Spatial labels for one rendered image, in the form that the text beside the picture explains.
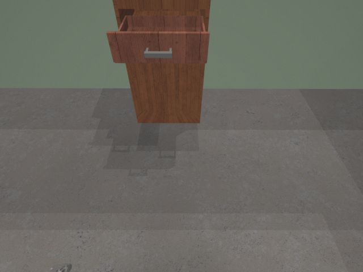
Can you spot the cabinet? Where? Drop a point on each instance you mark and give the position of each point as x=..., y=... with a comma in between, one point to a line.
x=165, y=92

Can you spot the handle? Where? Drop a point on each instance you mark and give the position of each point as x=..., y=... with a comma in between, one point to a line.
x=158, y=54

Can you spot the drawer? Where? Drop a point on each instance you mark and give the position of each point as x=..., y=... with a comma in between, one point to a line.
x=186, y=36

